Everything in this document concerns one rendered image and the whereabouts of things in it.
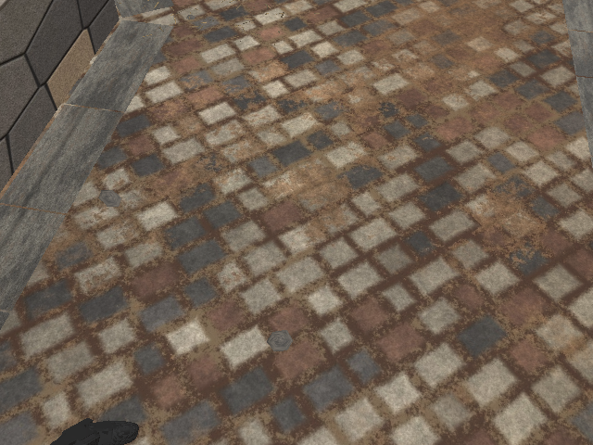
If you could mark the robot left hand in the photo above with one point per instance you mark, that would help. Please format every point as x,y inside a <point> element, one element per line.
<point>100,433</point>

